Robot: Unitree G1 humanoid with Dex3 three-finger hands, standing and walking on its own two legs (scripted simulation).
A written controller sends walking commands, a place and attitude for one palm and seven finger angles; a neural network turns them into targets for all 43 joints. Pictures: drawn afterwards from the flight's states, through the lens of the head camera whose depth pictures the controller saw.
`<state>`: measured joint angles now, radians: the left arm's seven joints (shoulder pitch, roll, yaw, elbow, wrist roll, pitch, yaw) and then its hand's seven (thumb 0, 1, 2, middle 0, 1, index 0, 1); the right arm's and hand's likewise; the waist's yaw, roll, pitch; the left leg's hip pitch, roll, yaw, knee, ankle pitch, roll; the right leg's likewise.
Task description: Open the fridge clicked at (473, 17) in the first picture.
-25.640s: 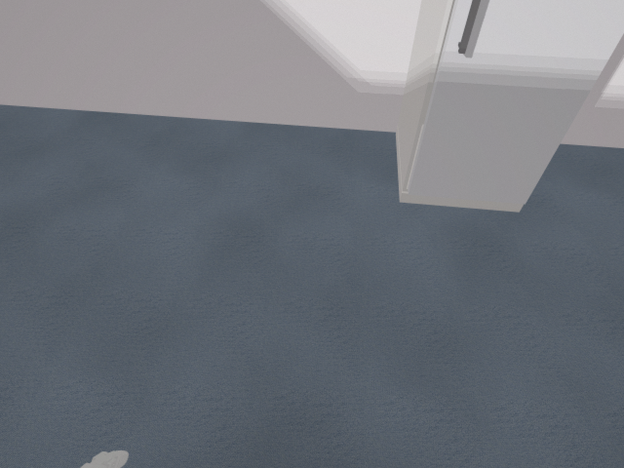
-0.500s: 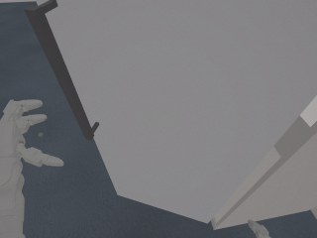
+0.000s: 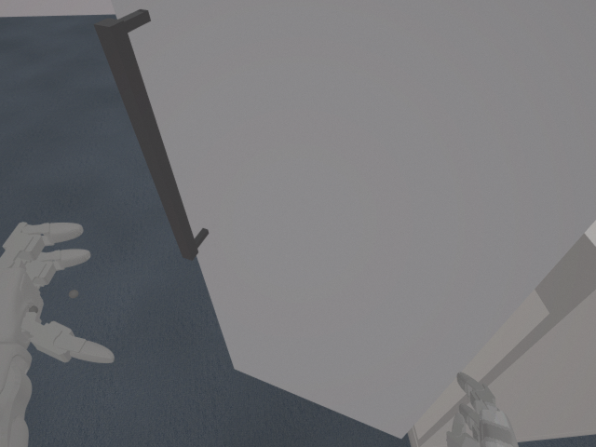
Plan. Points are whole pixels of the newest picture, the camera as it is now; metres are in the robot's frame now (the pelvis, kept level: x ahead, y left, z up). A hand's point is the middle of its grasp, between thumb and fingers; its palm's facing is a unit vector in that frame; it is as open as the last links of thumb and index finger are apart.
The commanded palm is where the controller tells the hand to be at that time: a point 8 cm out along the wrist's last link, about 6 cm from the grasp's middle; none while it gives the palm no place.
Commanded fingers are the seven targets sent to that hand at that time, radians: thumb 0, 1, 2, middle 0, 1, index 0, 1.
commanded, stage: draw the hand back to the body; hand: left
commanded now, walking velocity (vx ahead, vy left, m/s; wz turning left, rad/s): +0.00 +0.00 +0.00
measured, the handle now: (170, 162) +0.41 +0.23 +0.18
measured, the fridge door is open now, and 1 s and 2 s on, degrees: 64 64 64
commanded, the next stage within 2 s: step back with the hand held close in 1.58 s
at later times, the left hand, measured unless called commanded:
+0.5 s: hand (64, 304) +0.22 +0.28 +0.14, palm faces +0.09 -0.99 -0.09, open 14.6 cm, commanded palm +0.18 +0.33 +0.15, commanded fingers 0.00 -0.33 0.31 -0.24 -1.02 -0.24 -1.02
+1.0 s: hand (48, 283) +0.22 +0.29 +0.17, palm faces +0.47 -0.80 -0.37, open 10.8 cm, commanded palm +0.17 +0.32 +0.18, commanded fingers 0.00 0.57 0.74 -0.21 -0.49 -0.21 -0.49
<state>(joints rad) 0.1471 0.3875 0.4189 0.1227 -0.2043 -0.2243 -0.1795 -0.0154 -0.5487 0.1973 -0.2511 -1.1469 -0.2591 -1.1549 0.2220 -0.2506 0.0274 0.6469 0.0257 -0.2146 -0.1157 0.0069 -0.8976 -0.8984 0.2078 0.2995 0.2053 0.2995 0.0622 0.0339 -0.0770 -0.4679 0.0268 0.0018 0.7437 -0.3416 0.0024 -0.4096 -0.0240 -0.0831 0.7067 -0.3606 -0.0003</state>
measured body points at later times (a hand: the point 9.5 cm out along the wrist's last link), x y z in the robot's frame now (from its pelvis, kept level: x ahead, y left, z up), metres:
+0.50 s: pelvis +0.00 +0.00 +0.01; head -0.02 +0.00 +0.46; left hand +0.20 +0.33 +0.15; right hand +0.19 -0.24 -0.05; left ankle +0.03 +0.12 -0.71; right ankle +0.00 -0.12 -0.71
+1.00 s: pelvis +0.02 +0.01 +0.02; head -0.01 +0.00 +0.47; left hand +0.19 +0.33 +0.19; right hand +0.19 -0.21 -0.06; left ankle +0.02 +0.12 -0.71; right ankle +0.00 -0.12 -0.71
